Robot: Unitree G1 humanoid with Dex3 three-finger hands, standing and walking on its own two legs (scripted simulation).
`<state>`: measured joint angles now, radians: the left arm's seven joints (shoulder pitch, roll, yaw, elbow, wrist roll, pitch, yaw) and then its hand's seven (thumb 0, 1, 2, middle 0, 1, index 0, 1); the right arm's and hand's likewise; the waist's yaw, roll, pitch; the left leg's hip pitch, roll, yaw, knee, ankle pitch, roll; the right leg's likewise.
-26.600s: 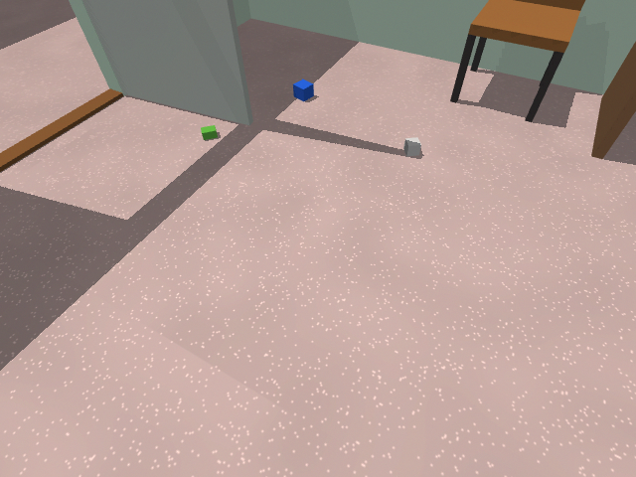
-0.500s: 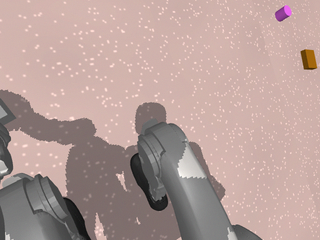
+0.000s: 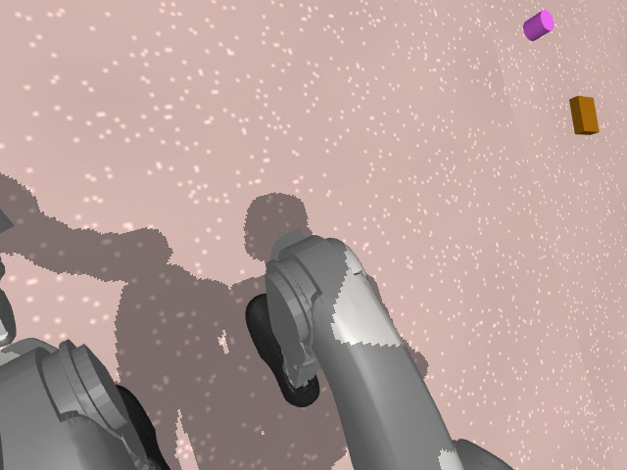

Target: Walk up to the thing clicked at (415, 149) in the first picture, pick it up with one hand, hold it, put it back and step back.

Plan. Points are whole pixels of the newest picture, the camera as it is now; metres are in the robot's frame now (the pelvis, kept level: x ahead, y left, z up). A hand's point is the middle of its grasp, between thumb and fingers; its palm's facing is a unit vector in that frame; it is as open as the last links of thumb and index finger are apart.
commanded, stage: open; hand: left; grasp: from above
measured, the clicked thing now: out of the picture +0.47 +0.25 -0.28
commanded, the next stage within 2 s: withdraw in 0.58 s
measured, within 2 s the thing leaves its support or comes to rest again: rests again in 1.06 s
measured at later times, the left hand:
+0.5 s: hand out of the picture +0.45 +0.26 -0.25, palm faces -0.35 -0.27 -0.90, open 10.9 cm
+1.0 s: hand out of the picture +0.48 +0.27 -0.19, palm faces -0.25 -0.22 -0.94, open 11.4 cm
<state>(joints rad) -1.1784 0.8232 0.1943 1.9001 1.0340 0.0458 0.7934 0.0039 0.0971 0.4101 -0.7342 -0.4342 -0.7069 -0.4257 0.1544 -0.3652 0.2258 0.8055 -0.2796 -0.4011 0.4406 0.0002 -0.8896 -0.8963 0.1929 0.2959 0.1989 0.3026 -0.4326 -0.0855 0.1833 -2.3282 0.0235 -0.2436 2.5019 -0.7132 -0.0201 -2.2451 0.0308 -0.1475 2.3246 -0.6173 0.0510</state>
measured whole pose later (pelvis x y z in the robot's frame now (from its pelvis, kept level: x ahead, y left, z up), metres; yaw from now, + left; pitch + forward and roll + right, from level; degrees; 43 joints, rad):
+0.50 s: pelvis +0.00 +0.00 +0.00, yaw +0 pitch +29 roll -12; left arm -1.16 0.82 0.19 1.87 1.00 0.05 0.77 0.00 -0.03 0.60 -0.55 -0.57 -0.53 -0.57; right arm 0.14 -0.36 0.24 0.80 -0.27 -0.40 0.44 0.00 -0.89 -0.90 0.19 0.30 0.20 0.30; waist -0.43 -0.08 0.20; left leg -2.32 0.02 -0.25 2.49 -0.71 -0.03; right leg -2.24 0.03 -0.15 2.31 -0.61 0.04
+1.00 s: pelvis +0.01 +0.00 +0.01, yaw +1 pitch +32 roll -11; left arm -0.99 0.69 0.12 1.49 1.02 0.05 0.64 0.00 -0.08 0.61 -0.55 -0.50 -0.52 -0.52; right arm 0.20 -0.34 0.16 0.83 -0.21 -0.33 0.43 0.00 -0.91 -0.90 0.19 0.30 0.20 0.30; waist -0.36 -0.02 0.06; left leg -2.30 0.03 -0.22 2.46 -0.74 -0.03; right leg -2.24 0.03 -0.14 2.30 -0.64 0.03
